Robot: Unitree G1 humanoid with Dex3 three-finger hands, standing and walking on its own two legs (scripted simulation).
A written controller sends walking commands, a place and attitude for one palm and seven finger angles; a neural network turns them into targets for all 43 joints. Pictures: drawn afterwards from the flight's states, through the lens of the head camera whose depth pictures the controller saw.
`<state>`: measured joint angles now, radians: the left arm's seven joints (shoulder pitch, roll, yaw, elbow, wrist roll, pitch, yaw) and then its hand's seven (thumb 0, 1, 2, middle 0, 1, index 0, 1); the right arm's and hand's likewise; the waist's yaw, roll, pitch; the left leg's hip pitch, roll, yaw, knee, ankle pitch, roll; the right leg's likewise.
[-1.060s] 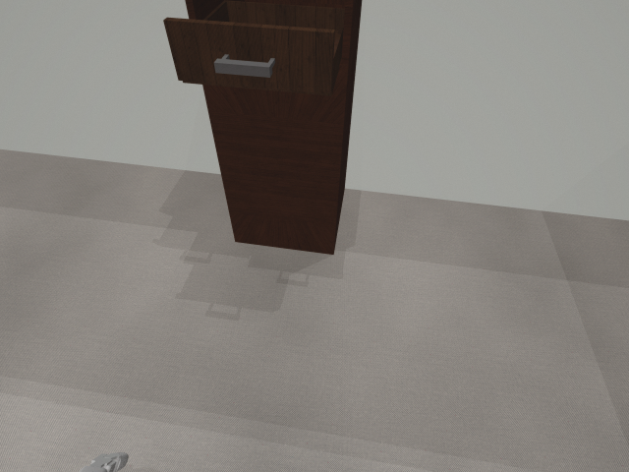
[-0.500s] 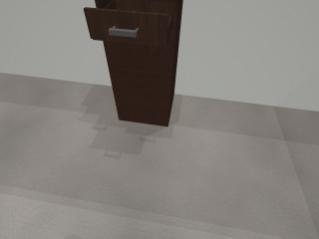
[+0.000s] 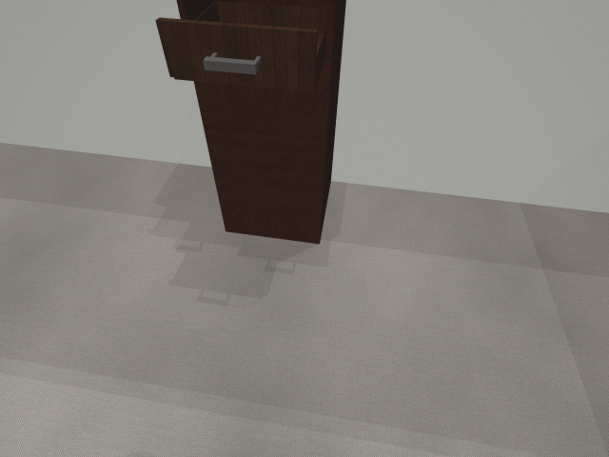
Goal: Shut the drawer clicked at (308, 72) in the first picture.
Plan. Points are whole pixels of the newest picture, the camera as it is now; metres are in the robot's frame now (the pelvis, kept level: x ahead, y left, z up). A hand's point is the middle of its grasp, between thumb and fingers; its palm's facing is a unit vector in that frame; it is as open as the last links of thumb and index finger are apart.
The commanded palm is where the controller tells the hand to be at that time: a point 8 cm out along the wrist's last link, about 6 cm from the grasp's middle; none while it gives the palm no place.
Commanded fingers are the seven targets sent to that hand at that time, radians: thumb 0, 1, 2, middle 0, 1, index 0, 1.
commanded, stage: look at it before walking up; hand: left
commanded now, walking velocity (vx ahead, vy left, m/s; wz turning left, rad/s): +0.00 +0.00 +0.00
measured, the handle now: (233, 61) +0.94 +0.23 +0.10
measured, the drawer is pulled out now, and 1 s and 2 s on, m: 0.18 0.18 0.18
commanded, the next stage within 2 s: walk to a spot facing it in 0.38 s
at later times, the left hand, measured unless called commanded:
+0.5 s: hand out of the picture +0.07 +0.24 -0.16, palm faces -0.02 -0.95 -0.32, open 7.4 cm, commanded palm none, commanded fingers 0.00 0.90 0.90 -0.20 -0.30 -0.20 -0.30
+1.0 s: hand out of the picture +0.02 +0.26 -0.19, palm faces +0.23 -0.96 -0.18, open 7.4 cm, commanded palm none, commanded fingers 0.00 0.90 0.90 -0.20 -0.30 -0.20 -0.30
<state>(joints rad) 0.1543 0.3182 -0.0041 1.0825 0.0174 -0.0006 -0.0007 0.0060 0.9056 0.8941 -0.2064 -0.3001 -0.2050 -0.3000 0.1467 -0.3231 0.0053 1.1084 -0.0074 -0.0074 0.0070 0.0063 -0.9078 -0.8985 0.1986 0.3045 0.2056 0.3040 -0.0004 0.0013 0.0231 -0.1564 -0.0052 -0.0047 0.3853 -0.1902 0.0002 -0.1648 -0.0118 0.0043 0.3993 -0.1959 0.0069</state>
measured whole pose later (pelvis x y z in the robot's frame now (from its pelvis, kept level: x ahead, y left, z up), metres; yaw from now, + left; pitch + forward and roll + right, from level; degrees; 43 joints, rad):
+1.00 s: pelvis +0.01 +0.05 -0.01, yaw +13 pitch -1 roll -1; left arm 0.23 0.25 0.06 0.99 0.04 0.05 -0.02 0.01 0.91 0.89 -0.20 -0.30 -0.20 -0.30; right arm 0.33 -0.19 -0.03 1.01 -0.02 0.00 0.01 0.00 -0.91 -0.90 0.20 0.30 0.20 0.30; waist -0.02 -0.05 0.02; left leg -0.26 -0.04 0.06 0.55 -0.29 0.09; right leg -0.48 -0.08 -0.03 1.12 -0.35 0.03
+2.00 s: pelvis +0.24 +0.05 +0.00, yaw +9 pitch +1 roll +1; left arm 0.33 0.15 0.07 0.99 0.03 0.02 0.00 0.01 0.91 0.89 -0.21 -0.30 -0.20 -0.30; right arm 0.08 -0.21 -0.05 0.95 -0.01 0.04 -0.02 0.00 -0.91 -0.90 0.19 0.30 0.20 0.30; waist 0.08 0.01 0.03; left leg -0.44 0.04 -0.03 0.91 -0.36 -0.07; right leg -0.29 0.11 0.09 0.41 -0.11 -0.09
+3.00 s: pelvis +0.32 +0.08 -0.01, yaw -5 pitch -1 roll +0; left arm 0.42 0.15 0.04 1.14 0.03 -0.05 0.02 0.00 0.92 0.89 -0.20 -0.30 -0.20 -0.30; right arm 0.23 -0.20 -0.06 1.04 -0.01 0.00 0.04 0.01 -0.91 -0.90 0.19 0.30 0.20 0.30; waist 0.01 0.01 0.05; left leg -0.54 0.10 0.11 0.78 -0.20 -0.01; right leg 0.12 -0.05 -0.08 0.29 -0.39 0.04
